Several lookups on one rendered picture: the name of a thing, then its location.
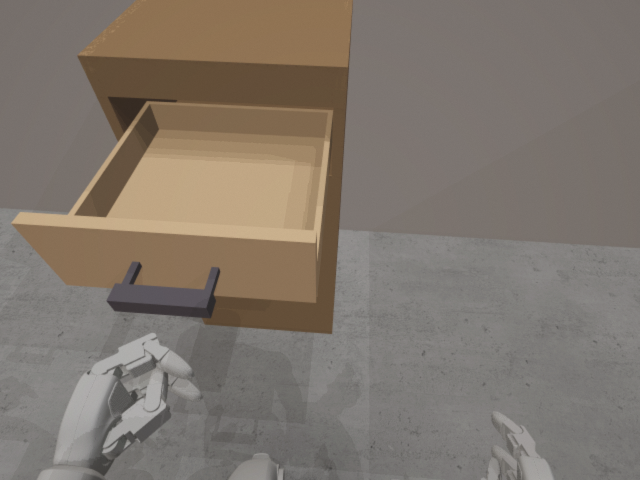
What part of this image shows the right robot hand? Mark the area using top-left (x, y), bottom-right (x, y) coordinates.
top-left (481, 411), bottom-right (555, 480)

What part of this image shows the cabinet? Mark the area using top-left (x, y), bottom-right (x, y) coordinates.
top-left (77, 0), bottom-right (353, 334)

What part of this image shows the robot left shin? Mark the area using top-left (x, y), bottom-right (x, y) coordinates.
top-left (252, 453), bottom-right (272, 461)

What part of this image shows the drawer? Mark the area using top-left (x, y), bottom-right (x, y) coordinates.
top-left (11, 101), bottom-right (333, 303)

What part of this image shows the robot left thigh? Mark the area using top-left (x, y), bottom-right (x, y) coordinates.
top-left (228, 459), bottom-right (285, 480)

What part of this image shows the handle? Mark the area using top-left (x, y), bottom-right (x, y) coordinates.
top-left (106, 261), bottom-right (220, 318)

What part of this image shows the left robot hand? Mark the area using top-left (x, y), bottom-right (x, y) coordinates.
top-left (53, 333), bottom-right (203, 476)

